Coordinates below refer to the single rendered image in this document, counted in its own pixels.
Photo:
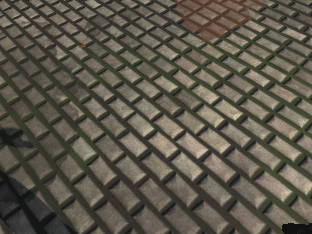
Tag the robot right hand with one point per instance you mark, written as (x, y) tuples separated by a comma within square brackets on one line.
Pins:
[(297, 228)]

